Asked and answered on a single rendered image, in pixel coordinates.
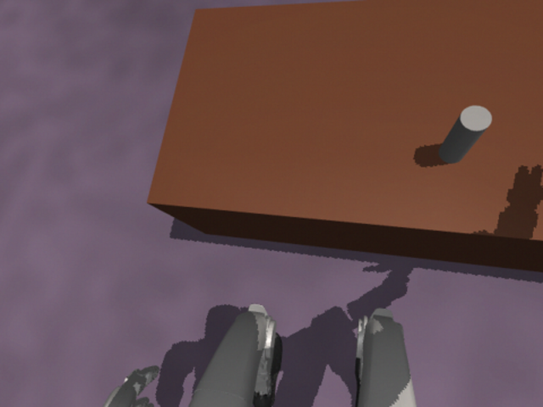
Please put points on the left robot foot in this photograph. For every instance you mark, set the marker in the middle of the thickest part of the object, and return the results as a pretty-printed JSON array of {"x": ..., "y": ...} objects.
[{"x": 267, "y": 400}]

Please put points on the can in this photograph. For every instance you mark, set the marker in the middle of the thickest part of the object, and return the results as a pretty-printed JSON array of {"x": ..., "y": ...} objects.
[{"x": 470, "y": 125}]

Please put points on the left robot hand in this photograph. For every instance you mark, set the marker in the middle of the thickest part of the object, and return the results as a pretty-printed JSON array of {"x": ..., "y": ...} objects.
[{"x": 125, "y": 395}]

